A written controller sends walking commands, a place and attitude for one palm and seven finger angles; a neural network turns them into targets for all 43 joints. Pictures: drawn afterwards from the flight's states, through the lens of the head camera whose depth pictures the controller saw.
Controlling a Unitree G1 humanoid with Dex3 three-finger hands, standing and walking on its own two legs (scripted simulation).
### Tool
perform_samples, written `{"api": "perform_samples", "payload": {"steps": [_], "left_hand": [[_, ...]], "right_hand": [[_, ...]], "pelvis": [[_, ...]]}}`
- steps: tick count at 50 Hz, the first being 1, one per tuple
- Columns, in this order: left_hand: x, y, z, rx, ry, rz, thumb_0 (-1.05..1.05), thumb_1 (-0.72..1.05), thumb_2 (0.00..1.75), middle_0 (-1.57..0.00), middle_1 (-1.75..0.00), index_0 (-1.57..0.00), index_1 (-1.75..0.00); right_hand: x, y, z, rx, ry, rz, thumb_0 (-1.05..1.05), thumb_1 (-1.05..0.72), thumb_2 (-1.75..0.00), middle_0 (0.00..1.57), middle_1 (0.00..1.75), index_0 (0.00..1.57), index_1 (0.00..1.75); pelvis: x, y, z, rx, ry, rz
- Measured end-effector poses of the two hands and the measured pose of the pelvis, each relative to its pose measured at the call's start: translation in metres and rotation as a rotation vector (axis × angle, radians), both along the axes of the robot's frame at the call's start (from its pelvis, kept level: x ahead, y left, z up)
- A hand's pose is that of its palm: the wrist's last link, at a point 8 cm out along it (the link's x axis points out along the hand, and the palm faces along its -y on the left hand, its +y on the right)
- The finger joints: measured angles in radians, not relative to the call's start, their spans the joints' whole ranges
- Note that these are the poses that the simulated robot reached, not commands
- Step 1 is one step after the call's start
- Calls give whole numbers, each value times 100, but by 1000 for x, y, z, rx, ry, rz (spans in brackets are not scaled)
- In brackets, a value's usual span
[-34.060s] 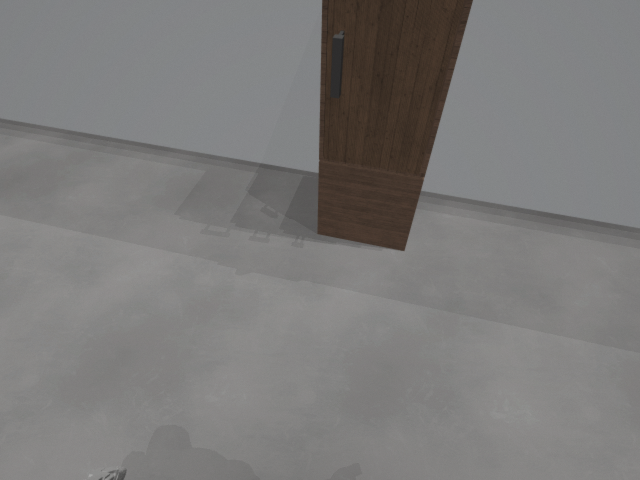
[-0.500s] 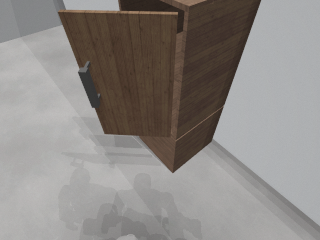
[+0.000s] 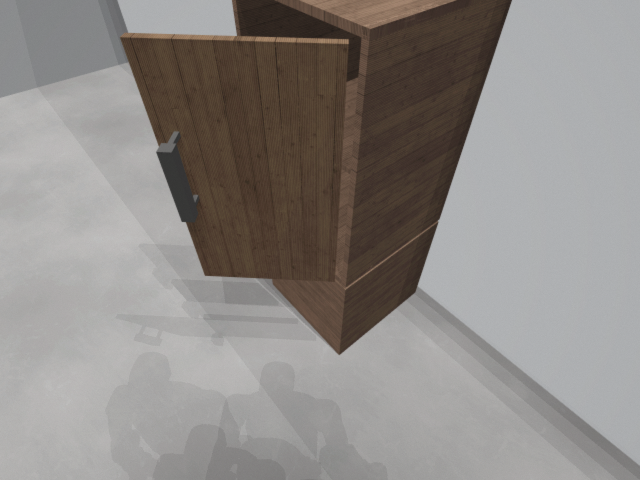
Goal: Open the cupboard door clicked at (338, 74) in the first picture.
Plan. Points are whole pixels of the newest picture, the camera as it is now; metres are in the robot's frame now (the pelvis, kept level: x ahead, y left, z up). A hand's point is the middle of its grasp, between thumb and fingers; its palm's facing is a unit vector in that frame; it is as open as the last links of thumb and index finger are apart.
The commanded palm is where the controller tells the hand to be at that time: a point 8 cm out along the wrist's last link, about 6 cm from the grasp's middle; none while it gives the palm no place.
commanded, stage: look again from close up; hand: left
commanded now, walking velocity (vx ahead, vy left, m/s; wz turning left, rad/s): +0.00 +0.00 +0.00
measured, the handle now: (182, 177) +0.62 +0.29 +0.01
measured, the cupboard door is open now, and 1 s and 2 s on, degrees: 47 47 47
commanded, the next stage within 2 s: shuffle to correct the standing spot in 0.38 s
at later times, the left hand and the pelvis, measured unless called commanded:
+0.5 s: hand out of the picture -0.05 +0.18 -0.18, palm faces +0.05 -0.98 -0.17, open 7.4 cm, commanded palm none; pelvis -0.03 +0.01 +0.00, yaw +0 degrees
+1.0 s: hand out of the picture +0.03 +0.21 -0.17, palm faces +0.04 -0.98 -0.19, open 7.3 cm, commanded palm none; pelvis +0.02 +0.04 +0.00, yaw -1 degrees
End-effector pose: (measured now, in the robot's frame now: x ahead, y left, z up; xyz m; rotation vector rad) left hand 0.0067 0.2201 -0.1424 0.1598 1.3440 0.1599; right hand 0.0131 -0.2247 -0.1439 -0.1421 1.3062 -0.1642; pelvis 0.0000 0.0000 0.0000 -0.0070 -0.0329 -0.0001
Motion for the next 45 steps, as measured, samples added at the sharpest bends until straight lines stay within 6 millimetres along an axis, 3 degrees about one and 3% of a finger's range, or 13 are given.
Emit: {"api": "perform_samples", "payload": {"steps": [9,26,34,40,45], "left_hand": [[-20,7,-1,-16,-26,15,0,90,90,-20,-30,-20,-30],[-62,5,-4,-41,43,37,0,90,90,-20,-30,-20,-30],[-73,6,-9,-57,64,76,0,90,90,-20,-30,-20,-30],[-67,22,-17,-67,95,89,0,90,90,-20,-30,-20,-30],[-32,33,-7,-52,70,40,0,91,90,-20,-30,-20,-30]], "right_hand": [[-1,3,6,-12,-47,30,1,-93,-90,20,30,20,30],[-43,15,8,4,39,21,1,-91,-90,20,30,20,30],[-54,19,4,6,92,22,1,-91,-90,20,30,20,30],[-52,30,5,-20,95,4,1,-91,-90,20,30,20,30],[-53,44,9,1,100,-34,0,-91,-90,20,30,20,30]], "pelvis": [[-15,7,0,3,-9,3],[-30,10,4,1,-5,7],[-25,15,-1,-3,2,13],[-11,31,-5,-2,4,11],[2,37,1,10,17,-8]]}}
